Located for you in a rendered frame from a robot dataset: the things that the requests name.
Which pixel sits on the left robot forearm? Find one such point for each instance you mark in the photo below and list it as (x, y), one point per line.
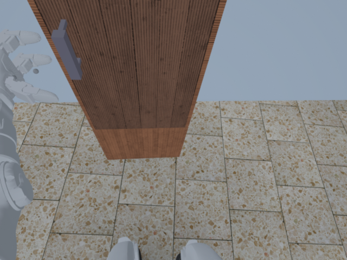
(8, 138)

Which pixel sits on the robot left upper arm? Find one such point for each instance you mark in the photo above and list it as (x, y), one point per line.
(16, 192)

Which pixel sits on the right robot shin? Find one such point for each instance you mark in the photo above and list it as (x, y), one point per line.
(191, 241)

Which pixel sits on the robot left thigh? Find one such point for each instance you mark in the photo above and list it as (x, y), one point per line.
(126, 250)

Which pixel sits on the cupboard door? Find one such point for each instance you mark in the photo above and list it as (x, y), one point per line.
(140, 59)

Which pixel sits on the handle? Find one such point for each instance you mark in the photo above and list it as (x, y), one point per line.
(66, 52)

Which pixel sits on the robot left hand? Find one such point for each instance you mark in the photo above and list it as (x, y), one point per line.
(21, 65)

